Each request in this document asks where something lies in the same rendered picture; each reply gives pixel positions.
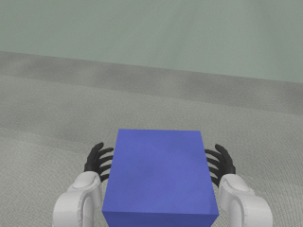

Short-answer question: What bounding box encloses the carton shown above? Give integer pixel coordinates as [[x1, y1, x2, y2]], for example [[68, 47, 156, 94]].
[[101, 129, 220, 227]]

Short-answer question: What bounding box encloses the robot right hand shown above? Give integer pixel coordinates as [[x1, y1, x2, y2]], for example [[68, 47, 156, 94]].
[[205, 144, 236, 188]]

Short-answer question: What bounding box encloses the robot right forearm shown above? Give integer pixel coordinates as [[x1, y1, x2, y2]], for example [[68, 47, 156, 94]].
[[218, 173, 274, 227]]

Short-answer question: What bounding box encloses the robot left hand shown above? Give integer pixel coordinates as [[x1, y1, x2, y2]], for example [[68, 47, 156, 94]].
[[83, 142, 114, 183]]

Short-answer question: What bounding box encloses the robot left forearm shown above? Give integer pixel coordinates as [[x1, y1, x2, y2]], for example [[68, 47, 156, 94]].
[[52, 171, 103, 227]]

